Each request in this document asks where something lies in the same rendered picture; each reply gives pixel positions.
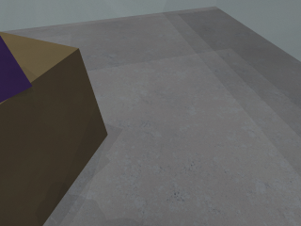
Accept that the pedestal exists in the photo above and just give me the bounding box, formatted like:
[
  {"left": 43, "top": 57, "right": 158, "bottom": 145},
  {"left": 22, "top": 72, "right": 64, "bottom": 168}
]
[{"left": 0, "top": 32, "right": 108, "bottom": 226}]

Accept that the carton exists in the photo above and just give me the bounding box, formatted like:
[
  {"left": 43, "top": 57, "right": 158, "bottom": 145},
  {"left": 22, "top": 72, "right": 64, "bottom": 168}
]
[{"left": 0, "top": 36, "right": 33, "bottom": 103}]

